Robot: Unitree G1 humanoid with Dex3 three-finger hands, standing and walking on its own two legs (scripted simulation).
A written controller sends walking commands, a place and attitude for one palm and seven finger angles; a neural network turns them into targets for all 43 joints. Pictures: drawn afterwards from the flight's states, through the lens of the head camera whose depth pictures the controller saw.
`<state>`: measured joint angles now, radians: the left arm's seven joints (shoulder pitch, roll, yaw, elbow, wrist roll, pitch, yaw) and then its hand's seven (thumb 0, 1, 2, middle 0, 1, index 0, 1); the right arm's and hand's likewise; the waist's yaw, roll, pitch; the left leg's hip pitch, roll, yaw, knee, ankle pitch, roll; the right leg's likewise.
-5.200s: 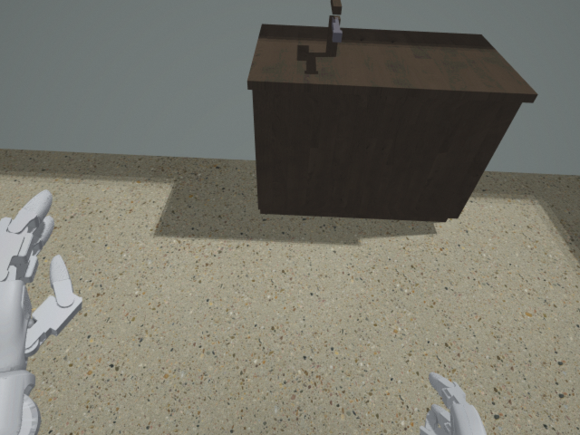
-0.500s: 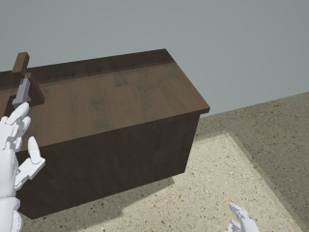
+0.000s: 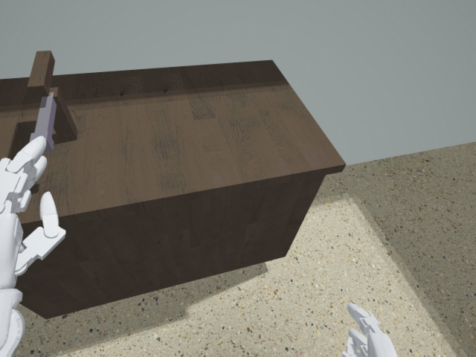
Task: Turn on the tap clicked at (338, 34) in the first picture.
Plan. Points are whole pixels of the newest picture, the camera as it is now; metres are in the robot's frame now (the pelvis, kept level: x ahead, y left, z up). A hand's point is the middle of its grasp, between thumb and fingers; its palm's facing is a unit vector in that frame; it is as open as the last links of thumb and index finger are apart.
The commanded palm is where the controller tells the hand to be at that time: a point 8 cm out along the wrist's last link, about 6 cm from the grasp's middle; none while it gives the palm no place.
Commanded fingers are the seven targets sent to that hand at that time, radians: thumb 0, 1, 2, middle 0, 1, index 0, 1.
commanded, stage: shuffle to correct the standing spot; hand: left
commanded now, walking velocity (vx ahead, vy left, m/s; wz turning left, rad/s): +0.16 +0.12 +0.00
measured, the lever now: (42, 142) +0.43 +0.42 +0.07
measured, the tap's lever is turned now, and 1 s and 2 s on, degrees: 0 0 0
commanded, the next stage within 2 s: come to a stop and stand still in 1.36 s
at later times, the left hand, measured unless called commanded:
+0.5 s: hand (53, 194) +0.26 +0.27 +0.16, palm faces +0.41 -0.84 -0.35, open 7.4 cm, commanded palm +0.20 +0.31 +0.18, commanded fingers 0.00 0.90 0.90 -0.20 -0.30 -0.20 -0.30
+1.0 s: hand (43, 190) +0.26 +0.29 +0.16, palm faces +0.37 -0.79 -0.48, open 7.4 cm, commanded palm +0.20 +0.33 +0.18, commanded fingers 0.00 0.90 0.90 -0.20 -0.30 -0.20 -0.30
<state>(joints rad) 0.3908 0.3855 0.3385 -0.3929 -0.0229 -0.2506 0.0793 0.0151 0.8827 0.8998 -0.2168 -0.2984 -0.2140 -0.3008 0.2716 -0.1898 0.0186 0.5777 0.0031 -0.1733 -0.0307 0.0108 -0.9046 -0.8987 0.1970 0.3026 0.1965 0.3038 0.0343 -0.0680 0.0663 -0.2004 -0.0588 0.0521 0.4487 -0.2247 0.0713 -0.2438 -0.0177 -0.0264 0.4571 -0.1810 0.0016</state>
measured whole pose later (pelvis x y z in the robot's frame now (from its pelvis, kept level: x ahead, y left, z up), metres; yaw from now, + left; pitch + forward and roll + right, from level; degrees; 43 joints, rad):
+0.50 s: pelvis +0.05 +0.02 -0.01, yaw +1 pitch -1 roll -2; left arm 0.40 0.37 0.37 -0.48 -0.05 -0.24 0.10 0.02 0.89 0.90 -0.21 -0.30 -0.21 -0.30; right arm 0.21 -0.20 0.01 0.55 0.00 -0.10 0.00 0.01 -0.90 -0.90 0.20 0.30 0.20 0.30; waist 0.02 -0.02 0.05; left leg -0.21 -0.07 0.04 0.63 -0.40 0.10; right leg -0.23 -0.03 -0.04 0.60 -0.34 0.02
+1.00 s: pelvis +0.06 +0.04 -0.02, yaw +3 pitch -2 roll -1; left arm 0.46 0.44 0.39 -0.48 -0.05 -0.24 0.09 0.01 0.88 0.90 -0.22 -0.30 -0.21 -0.30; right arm 0.26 -0.21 -0.01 0.57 0.00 -0.06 -0.01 0.01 -0.90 -0.90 0.20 0.30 0.20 0.30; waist -0.03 0.03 0.07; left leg -0.30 -0.11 0.04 0.85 -0.41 0.06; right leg -0.34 0.00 -0.20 0.61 -0.24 -0.09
